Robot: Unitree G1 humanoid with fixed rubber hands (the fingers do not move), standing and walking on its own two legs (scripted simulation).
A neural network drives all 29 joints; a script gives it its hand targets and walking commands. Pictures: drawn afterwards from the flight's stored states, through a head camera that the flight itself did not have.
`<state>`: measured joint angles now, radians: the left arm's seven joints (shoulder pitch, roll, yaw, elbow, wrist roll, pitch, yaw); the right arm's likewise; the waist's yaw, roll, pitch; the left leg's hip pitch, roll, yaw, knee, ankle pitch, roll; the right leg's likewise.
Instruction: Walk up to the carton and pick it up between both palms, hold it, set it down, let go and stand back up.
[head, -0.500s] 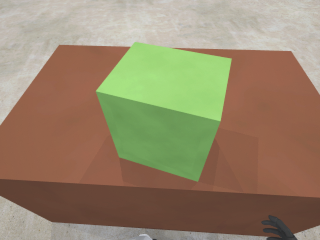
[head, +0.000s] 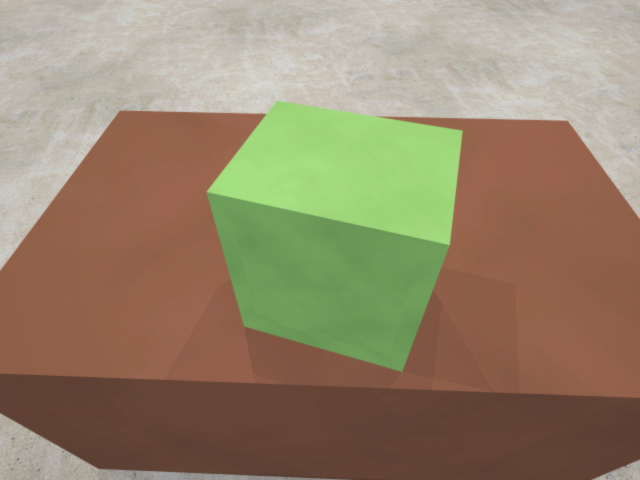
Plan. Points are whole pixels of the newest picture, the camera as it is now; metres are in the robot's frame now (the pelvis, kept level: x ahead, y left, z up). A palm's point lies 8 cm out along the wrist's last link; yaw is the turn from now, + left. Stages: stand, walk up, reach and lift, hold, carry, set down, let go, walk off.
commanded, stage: walk up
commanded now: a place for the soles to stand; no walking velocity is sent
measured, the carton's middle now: (341, 239) +0.46 -0.01 +0.04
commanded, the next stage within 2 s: stand in 1.16 s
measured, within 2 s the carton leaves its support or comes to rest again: neither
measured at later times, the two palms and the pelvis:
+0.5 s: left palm out of the picture +0.10 +0.30 -0.10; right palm out of the picture +0.08 -0.33 -0.10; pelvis +0.00 -0.01 +0.01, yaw +1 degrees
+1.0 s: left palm out of the picture +0.09 +0.29 -0.10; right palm out of the picture +0.09 -0.32 -0.08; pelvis +0.00 -0.01 +0.02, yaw +0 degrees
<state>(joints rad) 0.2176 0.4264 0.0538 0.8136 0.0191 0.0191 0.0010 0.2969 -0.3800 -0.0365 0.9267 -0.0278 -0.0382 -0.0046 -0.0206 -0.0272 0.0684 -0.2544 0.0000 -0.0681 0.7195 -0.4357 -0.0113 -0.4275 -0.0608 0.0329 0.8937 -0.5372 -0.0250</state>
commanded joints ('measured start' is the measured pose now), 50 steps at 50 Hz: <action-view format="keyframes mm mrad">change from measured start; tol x16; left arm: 1 22 140 50 -48 -20 -45 -6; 50 -200 138 0 199 -23 -52 -9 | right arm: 1 -114 -256 -55 -97 26 -40 -30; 10 42 -269 -58 -11 12 -38 -34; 15 -156 -268 -45 -45 24 -44 -31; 50 -250 -204 -3 103 26 -5 -7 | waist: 1 61 173 -29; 8 -16 -48 -119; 11 -15 196 21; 19 -8 -48 -137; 50 28 44 -128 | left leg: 1 57 141 -79 -105 836 124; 5 -243 41 -7 51 455 35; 8 -20 20 56 -16 -67 53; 12 -89 330 -497 -381 40 227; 16 -76 67 -2 -46 503 49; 19 -53 13 65 -31 44 30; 24 -31 181 -187 -258 257 110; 30 -16 46 21 -189 244 38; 50 51 109 -30 -363 361 36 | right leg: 1 10 11 -57 -181 206 -23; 5 371 -109 131 -320 606 -110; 7 193 -275 291 -421 338 -220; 12 -98 29 -18 -62 -10 -4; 17 306 -125 150 -336 733 -128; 21 96 -130 168 -412 310 -106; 50 308 -73 45 -474 547 -11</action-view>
